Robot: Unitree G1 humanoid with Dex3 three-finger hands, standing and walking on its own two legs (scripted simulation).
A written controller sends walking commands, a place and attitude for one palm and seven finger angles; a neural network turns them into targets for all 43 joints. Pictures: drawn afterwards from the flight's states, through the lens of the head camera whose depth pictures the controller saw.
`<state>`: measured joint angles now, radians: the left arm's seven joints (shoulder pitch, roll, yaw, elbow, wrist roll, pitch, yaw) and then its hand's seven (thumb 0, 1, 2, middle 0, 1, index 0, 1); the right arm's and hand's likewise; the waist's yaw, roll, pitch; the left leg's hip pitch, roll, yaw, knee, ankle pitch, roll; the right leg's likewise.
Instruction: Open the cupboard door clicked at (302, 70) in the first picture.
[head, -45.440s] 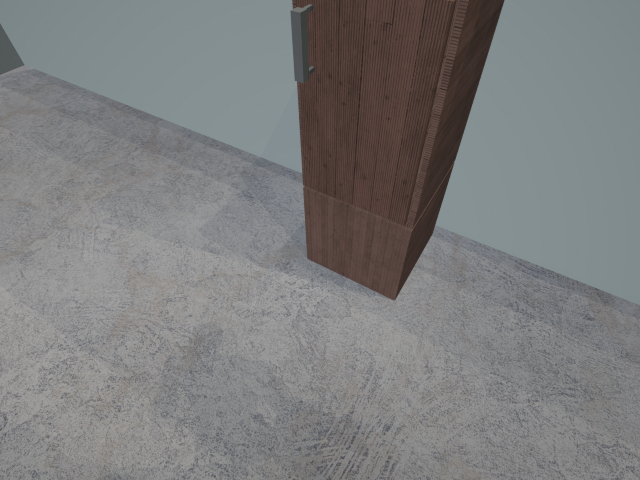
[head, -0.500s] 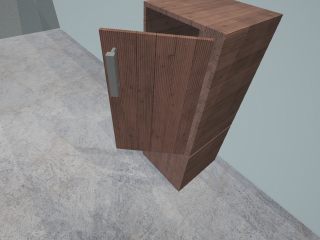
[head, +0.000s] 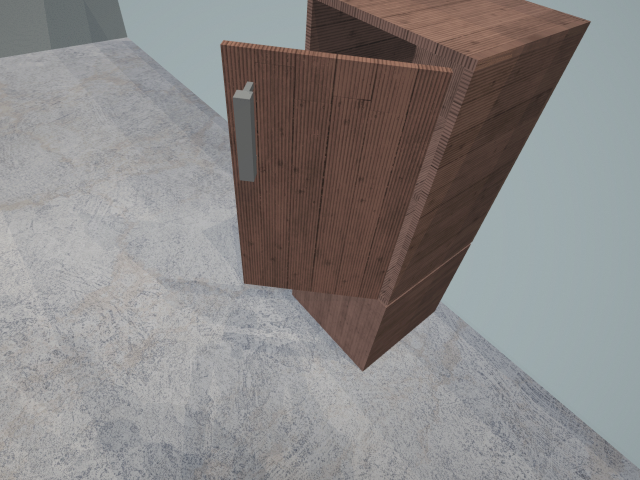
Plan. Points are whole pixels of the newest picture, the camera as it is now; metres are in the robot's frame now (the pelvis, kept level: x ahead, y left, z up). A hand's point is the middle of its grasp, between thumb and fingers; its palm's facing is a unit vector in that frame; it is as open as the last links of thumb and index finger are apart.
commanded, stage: look again from close up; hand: left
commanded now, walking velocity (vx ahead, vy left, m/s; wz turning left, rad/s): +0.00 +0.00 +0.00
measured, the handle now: (248, 132) +0.61 +0.17 +0.12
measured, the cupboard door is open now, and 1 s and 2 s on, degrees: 45 45 45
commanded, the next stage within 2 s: raise the hand with hooked fingers in 0.20 s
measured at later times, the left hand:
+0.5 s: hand (148, 458) +0.15 +0.20 -0.02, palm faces +0.28 -0.95 -0.15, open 7.4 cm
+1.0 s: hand (155, 436) +0.16 +0.19 +0.04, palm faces -0.01 -0.99 -0.13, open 10.3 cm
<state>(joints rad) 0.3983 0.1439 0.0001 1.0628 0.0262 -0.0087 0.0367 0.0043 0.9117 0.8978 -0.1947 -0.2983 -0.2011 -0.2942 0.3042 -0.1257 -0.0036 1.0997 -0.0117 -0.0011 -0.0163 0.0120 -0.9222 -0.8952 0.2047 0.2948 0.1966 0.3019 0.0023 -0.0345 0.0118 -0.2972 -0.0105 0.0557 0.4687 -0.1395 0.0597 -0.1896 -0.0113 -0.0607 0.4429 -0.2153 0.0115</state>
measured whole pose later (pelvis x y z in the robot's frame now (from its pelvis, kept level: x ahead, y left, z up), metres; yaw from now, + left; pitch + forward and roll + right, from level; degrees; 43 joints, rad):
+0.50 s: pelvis -0.02 +0.01 -0.02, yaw +4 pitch -2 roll -1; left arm 0.51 0.20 0.00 0.01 -0.16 -0.06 0.16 0.04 0.91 0.87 -0.20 -0.34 -0.20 -0.34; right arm 0.34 -0.25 0.02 0.77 0.07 -0.28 -0.06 0.02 -0.92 -0.90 0.21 0.29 0.20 0.30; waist -0.05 0.06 -0.04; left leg -0.44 -0.06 0.03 0.67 -0.24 0.06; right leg -0.34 -0.01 -0.02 0.70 -0.37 0.00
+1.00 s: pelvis -0.03 -0.01 -0.07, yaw +6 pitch +4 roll -5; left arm 0.38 0.30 0.12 -0.18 -0.26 -0.38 -0.29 0.01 0.29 0.63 -0.23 -0.70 -0.24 -0.69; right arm 0.21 -0.24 0.07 0.54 0.06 -0.22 -0.07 0.01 -0.91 -0.90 0.21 0.30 0.20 0.30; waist 0.02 0.07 -0.05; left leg -0.79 -0.03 -0.06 1.07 -0.38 0.04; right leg -0.63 0.05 -0.09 1.01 -0.46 -0.02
